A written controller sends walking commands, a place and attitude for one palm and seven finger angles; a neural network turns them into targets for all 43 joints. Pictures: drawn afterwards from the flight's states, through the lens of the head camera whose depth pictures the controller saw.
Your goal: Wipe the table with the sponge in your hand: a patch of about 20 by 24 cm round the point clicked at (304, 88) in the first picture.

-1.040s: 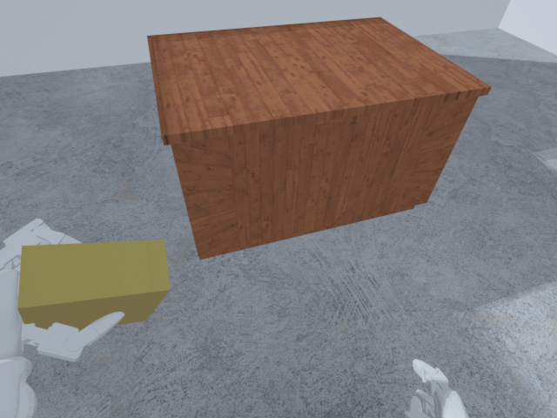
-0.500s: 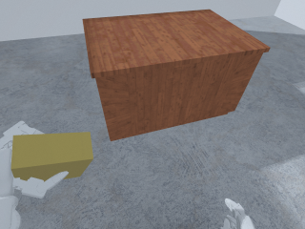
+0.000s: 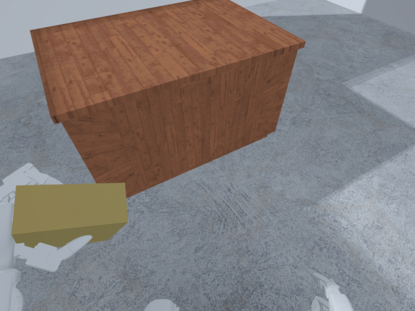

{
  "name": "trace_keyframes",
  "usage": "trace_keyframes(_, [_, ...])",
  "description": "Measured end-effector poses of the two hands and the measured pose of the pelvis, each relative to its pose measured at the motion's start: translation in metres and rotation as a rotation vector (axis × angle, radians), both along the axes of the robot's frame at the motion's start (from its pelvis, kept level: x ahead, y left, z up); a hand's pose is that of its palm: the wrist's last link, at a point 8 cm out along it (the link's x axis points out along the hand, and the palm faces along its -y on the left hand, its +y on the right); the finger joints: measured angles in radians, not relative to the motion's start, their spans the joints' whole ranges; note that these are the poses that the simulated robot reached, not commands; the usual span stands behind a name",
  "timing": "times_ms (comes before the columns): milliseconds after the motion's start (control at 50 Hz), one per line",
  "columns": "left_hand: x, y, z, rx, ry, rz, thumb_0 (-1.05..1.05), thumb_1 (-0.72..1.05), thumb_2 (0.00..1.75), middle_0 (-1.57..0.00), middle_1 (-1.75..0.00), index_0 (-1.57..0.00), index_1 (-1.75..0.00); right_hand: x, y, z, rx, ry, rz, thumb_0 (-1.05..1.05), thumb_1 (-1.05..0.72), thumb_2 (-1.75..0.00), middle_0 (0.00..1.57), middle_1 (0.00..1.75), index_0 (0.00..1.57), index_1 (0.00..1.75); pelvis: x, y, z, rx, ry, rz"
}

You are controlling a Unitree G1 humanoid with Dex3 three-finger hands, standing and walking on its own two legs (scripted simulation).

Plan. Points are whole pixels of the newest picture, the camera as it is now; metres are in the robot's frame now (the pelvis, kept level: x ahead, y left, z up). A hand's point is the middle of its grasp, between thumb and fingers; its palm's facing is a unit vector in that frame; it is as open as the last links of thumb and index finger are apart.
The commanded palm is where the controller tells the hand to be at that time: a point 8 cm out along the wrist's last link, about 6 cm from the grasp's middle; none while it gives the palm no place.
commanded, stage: walk to a spot facing it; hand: left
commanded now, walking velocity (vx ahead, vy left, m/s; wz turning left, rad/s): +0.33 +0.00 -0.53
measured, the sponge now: (87, 217) +0.23 +0.20 +0.14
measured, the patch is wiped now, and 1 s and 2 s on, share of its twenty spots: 0.00 0.00 0.00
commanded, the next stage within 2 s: turn to face it in 0.98 s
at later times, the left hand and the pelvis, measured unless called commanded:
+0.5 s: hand (136, 115) +0.40 +0.15 +0.19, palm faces +0.12 -0.89 -0.44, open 9.7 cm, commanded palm +0.36 +0.21 +0.18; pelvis +0.12 +0.00 +0.00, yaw -18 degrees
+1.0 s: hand (195, 74) +0.53 +0.06 +0.19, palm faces +0.10 -0.90 -0.41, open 9.7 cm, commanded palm +0.51 +0.11 +0.18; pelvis +0.25 -0.09 -0.01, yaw -23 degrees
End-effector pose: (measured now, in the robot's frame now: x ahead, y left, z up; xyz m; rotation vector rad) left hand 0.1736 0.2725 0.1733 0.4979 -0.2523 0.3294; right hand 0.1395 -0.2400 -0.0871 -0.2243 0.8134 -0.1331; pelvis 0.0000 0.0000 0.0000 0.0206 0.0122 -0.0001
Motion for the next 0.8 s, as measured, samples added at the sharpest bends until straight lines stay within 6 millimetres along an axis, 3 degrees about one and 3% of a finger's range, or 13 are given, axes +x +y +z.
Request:
trace_keyframes(140, [0.046,0.008,0.018,0.037,-0.071,-0.067,-0.01,-0.45,0.98,-0.81,-1.32,-0.81,-1.32,0.008,-0.009,0.009,-0.04,0.012,-0.08,0.01,-0.9,-0.9,0.19,0.3,0.2,0.3,0.029,0.014,0.002,-0.003,0.028,-0.077])
trace_keyframes(280, [0.107,0.011,0.004,0.0,-0.125,-0.139,-0.01,-0.45,0.98,-0.81,-1.32,-0.81,-1.32,0.036,0.013,0.009,-0.018,-0.087,-0.179,0.01,-0.9,-0.9,0.19,0.3,0.2,0.3,0.063,0.029,-0.012,0.006,-0.005,-0.197])
trace_keyframes(360, [0.144,-0.01,0.01,-0.014,-0.121,-0.213,-0.01,-0.45,0.98,-0.81,-1.32,-0.81,-1.32,0.044,0.029,0.011,0.041,-0.107,-0.198,0.01,-0.9,-0.9,0.2,0.3,0.2,0.3,0.081,0.025,-0.004,-0.026,-0.009,-0.24])
trace_keyframes(440, [0.176,-0.044,0.023,0.008,-0.143,-0.304,-0.01,-0.45,0.98,-0.81,-1.32,-0.81,-1.32,0.045,0.029,0.007,0.083,-0.073,-0.228,0.01,-0.9,-0.9,0.2,0.3,0.21,0.3,0.1,0.013,0.001,-0.049,-0.004,-0.286])
trace_keyframes(540, [0.22,-0.086,0.026,0.1,-0.111,-0.366,-0.01,-0.45,0.98,-0.81,-1.32,-0.81,-1.32,0.044,0.0,-0.009,0.111,-0.022,-0.314,0.01,-0.9,-0.9,0.2,0.3,0.21,0.3,0.127,-0.016,-0.003,-0.057,0.011,-0.341])
trace_keyframes(620, [0.25,-0.126,0.013,0.172,-0.111,-0.392,-0.01,-0.45,0.98,-0.81,-1.33,-0.81,-1.32,0.048,-0.043,-0.038,0.112,0.004,-0.363,0.01,-0.9,-0.9,0.2,0.3,0.21,0.3,0.146,-0.049,-0.026,-0.039,0.002,-0.361])
trace_keyframes(660, [0.261,-0.147,0.007,0.147,-0.107,-0.416,-0.01,-0.45,0.98,-0.81,-1.33,-0.81,-1.32,0.051,-0.067,-0.046,0.086,0.032,-0.379,0.01,-0.9,-0.9,0.2,0.3,0.21,0.3,0.15,-0.055,-0.031,-0.039,-0.01,-0.387])
trace_keyframes(720, [0.273,-0.172,0.006,0.124,-0.08,-0.471,-0.01,-0.45,0.98,-0.81,-1.33,-0.81,-1.32,0.058,-0.098,-0.041,0.052,0.037,-0.426,0.01,-0.9,-0.9,0.2,0.3,0.21,0.3,0.159,-0.061,-0.027,-0.035,-0.021,-0.415])
trace_keyframes(800, [0.283,-0.19,0.022,0.151,-0.085,-0.533,-0.01,-0.45,0.98,-0.81,-1.33,-0.81,-1.32,0.068,-0.125,-0.019,0.007,0.011,-0.485,0.01,-0.9,-0.9,0.19,0.3,0.2,0.3,0.177,-0.071,-0.016,-0.038,-0.017,-0.426])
